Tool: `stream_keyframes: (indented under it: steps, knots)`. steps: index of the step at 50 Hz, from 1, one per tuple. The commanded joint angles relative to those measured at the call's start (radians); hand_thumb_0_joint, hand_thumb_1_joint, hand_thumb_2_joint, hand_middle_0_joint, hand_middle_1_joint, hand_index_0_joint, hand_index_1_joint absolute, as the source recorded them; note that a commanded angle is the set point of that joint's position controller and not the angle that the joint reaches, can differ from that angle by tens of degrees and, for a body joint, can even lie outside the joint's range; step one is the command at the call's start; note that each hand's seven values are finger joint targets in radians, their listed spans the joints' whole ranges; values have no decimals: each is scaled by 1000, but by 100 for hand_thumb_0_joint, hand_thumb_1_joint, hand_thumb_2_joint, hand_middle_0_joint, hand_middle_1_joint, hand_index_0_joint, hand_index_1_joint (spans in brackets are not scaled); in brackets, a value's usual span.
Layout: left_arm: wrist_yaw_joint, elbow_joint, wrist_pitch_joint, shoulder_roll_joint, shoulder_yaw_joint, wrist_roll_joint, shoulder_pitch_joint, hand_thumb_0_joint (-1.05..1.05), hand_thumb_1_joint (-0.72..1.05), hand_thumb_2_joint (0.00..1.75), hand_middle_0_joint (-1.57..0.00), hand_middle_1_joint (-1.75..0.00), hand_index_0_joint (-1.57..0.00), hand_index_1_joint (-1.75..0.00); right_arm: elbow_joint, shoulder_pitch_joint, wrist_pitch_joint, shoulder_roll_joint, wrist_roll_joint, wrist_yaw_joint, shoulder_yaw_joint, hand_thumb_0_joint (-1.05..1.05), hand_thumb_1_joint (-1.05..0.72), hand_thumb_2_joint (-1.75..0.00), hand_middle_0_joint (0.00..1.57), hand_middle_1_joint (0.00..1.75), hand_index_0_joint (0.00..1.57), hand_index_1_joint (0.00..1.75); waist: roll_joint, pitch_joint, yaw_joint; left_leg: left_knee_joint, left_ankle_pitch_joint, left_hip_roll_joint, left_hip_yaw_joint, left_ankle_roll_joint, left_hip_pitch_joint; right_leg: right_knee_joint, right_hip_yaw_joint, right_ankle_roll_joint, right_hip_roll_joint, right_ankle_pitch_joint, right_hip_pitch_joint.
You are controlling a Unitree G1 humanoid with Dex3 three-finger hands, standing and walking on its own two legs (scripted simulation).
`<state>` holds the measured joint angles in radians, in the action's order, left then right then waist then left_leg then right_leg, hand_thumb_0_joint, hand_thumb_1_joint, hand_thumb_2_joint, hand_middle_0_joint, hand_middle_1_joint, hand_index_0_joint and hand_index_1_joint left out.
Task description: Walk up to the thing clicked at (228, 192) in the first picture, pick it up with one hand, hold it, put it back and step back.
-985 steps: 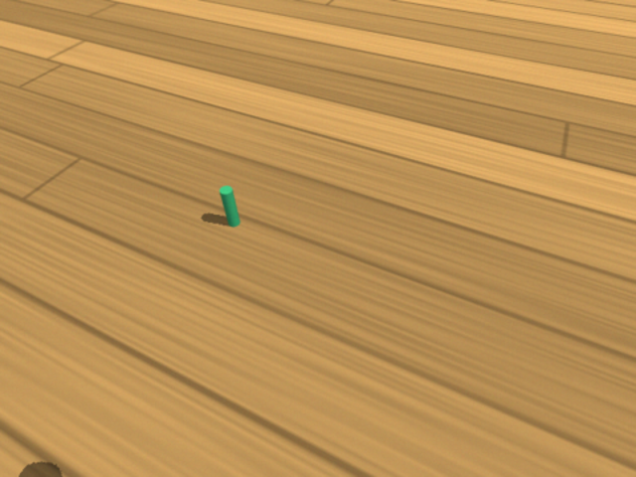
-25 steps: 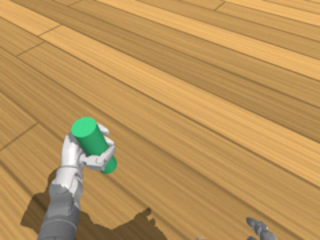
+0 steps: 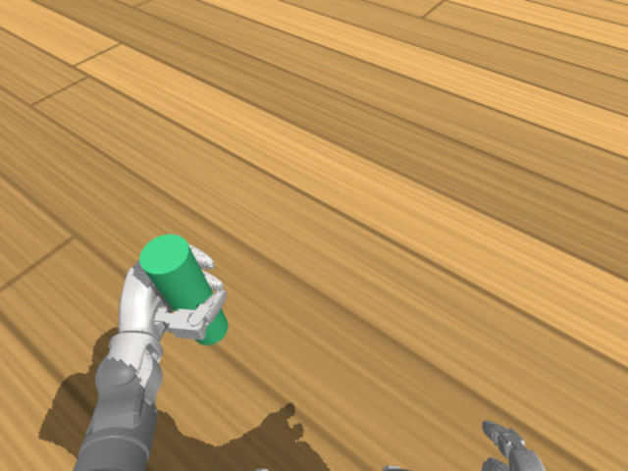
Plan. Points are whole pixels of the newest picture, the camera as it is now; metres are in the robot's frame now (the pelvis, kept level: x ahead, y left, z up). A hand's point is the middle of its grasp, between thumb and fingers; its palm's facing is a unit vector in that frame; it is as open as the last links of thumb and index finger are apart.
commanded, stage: crouch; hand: left
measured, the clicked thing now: (190, 296) +0.33 +0.17 +0.03
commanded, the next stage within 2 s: lower in 1.74 s
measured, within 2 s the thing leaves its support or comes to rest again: neither
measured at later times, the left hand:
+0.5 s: hand (223, 339) +0.35 +0.17 -0.16, palm faces +0.00 -1.00 -0.01, open 7.2 cm
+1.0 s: hand (237, 372) +0.36 +0.19 -0.38, palm faces +0.05 -1.00 -0.03, open 7.2 cm
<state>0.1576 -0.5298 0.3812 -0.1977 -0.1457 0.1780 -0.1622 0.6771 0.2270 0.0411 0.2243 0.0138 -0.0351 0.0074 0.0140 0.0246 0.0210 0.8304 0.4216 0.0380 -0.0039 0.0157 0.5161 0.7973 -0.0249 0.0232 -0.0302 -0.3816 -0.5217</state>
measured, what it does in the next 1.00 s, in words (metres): lowers itself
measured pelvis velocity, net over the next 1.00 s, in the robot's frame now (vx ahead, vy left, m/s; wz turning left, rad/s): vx -0.09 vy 0.00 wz -0.03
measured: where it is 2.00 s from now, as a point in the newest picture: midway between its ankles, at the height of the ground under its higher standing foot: outside the picture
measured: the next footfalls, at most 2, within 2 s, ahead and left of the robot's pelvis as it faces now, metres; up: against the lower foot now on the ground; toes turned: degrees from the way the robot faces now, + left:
none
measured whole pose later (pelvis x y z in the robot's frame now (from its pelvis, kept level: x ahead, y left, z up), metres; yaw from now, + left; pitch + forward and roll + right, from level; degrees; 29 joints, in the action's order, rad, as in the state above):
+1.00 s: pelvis -0.09 +0.00 -0.33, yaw -2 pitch +33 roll -4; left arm 0.21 -1.14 0.78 -0.37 -0.41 0.07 -0.68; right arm 0.71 0.11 0.04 0.27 -0.10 0.09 -0.03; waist -0.01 0.13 0.14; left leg 2.18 0.71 0.00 -0.09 0.03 2.05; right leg 2.12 -0.02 0.02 -0.04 -0.66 -2.04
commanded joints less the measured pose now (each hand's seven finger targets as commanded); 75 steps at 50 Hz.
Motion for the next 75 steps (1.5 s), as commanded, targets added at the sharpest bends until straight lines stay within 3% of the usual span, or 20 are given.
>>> stream_keyframes:
  steps: [1, 4, 6, 8, 13, 17, 20, 26, 32, 37, 40, 45, 49, 53, 59, 60, 63, 66, 71, 75]
  knots:
    - [-6, 181, 103, -112, -59, 23, -287, 0, 42, 123, -130, -139, -131, -138, -104, -21, 38, 135, -10, -3, 56, 0, -87, -90, 20, 30, 20, 30, -23, 240, 10, -89, -223, -23, 3, -21, -52, -72, -18, -33, 31, 234, 73]
    - [-8, 152, 142, -140, -85, 14, -319, 0, 42, 124, -130, -139, -132, -138, -94, -9, 42, 143, -17, 7, 64, 0, -87, -90, 20, 30, 20, 30, -4, 274, 14, -42, -235, -23, 1, -20, -20, -27, -12, -35, 29, 241, 29]
    - [3, 82, 173, -114, -71, 11, -310, 0, 44, 123, -130, -139, -132, -138, -87, -7, 44, 144, -23, 13, 66, 0, -87, -90, 20, 30, 20, 30, -15, 268, 24, 3, -234, -22, -2, -20, 28, 20, -11, -37, 30, 241, -25]
    - [10, 56, 209, -133, -103, 11, -335, 0, 43, 123, -129, -139, -131, -138, -84, 2, 42, 146, -28, 18, 70, 0, -87, -90, 20, 30, 20, 30, -28, 314, 22, 52, -226, -26, -6, -23, 76, 61, -6, -37, 27, 238, -53]
    - [46, -61, 308, -135, -103, 7, -419, 0, 39, 124, -132, -141, -134, -141, -80, 2, 54, 156, -44, 34, 73, 0, -88, -90, 20, 30, 20, 30, 11, 371, 44, 212, -144, -30, -21, -18, 244, 227, -4, -46, 31, 141, -285]
    - [65, -129, 387, -142, -119, 17, -449, 0, 35, 126, -135, -144, -136, -144, -86, 10, 62, 169, -52, 46, 68, 0, -89, -90, 20, 30, 20, 30, 26, 501, 47, 382, -120, -41, -31, -21, 409, 388, -5, -49, 28, 113, -436]
    - [78, -145, 428, -167, -128, 9, -473, 0, 33, 126, -135, -142, -136, -143, -84, 23, 60, 189, -61, 54, 65, 0, -89, -90, 20, 30, 20, 30, 65, 630, 41, 492, -202, -40, -46, -18, 460, 514, -16, -57, 28, 148, -551]
    - [74, -168, 458, -230, -205, 13, -552, 0, 36, 130, -133, -143, -133, -144, -71, 13, 41, 206, -72, 57, 59, 0, -89, -91, 20, 30, 20, 30, 87, 735, 36, 653, -174, -41, -50, -21, 622, 684, -8, -63, 26, 104, -718]
    - [56, -233, 467, -259, -231, -10, -644, 0, 43, 134, -133, -144, -133, -145, -44, 14, 30, 209, -88, 71, 63, 0, -89, -91, 20, 30, 20, 30, -2, 792, 77, 823, -76, -42, -32, -41, 854, 781, 27, -43, 22, 74, -752]
    - [66, -332, 476, -280, -226, -45, -756, 0, 40, 133, -133, -145, -133, -146, -24, 15, 29, 220, -100, 87, 57, 0, -89, -91, 20, 30, 20, 30, 54, 758, 108, 909, 34, -44, -38, -32, 945, 904, -10, -59, 27, -49, -972]
    - [60, -363, 491, -327, -260, -55, -789, 0, 37, 132, -132, -145, -133, -145, -23, 3, 22, 222, -111, 97, 45, 0, -90, -91, 20, 30, 20, 30, 92, 756, 92, 958, 109, -48, -23, -25, 1025, 967, -16, -60, 26, -119, -1031]
    - [56, -378, 496, -359, -288, -72, -842, 0, 37, 134, -134, -146, -134, -147, -22, 11, 19, 241, -119, 111, 34, 0, -90, -91, 20, 30, 20, 30, 131, 808, 105, 1040, 99, -51, -19, -22, 1062, 1076, -44, -61, 23, -100, -1106]
    - [51, -384, 495, -407, -314, -84, -879, 0, 37, 132, -131, -142, -131, -143, -10, 5, 10, 257, -122, 112, 31, 0, -91, -91, 20, 30, 20, 30, 151, 775, 110, 1089, 156, -50, -17, -23, 1121, 1134, -54, -60, 21, -140, -1181]
    - [46, -382, 496, -434, -308, -87, -953, 0, 39, 131, -133, -142, -132, -143, -2, 4, 6, 273, -126, 114, 19, 0, -91, -91, 20, 30, 20, 30, 154, 759, 145, 1144, 213, -51, -22, -27, 1184, 1181, -67, -54, 21, -178, -1226]
    - [47, -452, 483, -491, -350, -93, -915, 0, 38, 128, -130, -139, -130, -140, 2, 13, -10, 293, -141, 118, -12, 0, -90, -91, 20, 30, 20, 30, 147, 745, 149, 1229, 177, -53, -23, -28, 1267, 1240, -76, -48, 26, -142, -1216]
    - [53, -453, 482, -460, -328, -89, -930, 0, 40, 128, -130, -139, -130, -140, 0, 9, -14, 294, -143, 119, -16, 0, -90, -91, 20, 30, 20, 30, 136, 727, 165, 1245, 180, -51, -25, -30, 1278, 1246, -80, -47, 28, -140, -1230]
    - [51, -470, 477, -504, -357, -95, -915, 0, 41, 129, -130, -140, -130, -140, 2, 8, -19, 311, -149, 124, -27, 0, -90, -91, 20, 30, 20, 30, 158, 691, 164, 1258, 185, -50, -36, -26, 1304, 1276, -94, -49, 31, -144, -1261]
    - [57, -465, 481, -495, -345, -94, -917, 0, 41, 129, -130, -141, -130, -141, 0, -6, -24, 321, -158, 128, -36, 0, -89, -90, 20, 30, 20, 30, 165, 634, 179, 1274, 229, -46, -43, -27, 1333, 1286, -107, -47, 35, -177, -1300]
    - [57, -426, 488, -536, -368, -92, -896, 0, 45, 130, -128, -140, -128, -140, -3, -6, -35, 338, -168, 134, -53, 0, -90, -91, 20, 30, 20, 30, 194, 695, 174, 1316, 143, -43, -58, -20, 1304, 1332, -115, -48, 39, -99, -1276]
    - [50, -421, 495, -526, -347, -90, -904, 0, 47, 129, -128, -139, -129, -139, 7, -5, -42, 348, -177, 136, -64, 0, -90, -91, 20, 30, 20, 30, 207, 653, 200, 1338, 135, -40, -71, -18, 1324, 1347, -125, -48, 42, -85, -1291]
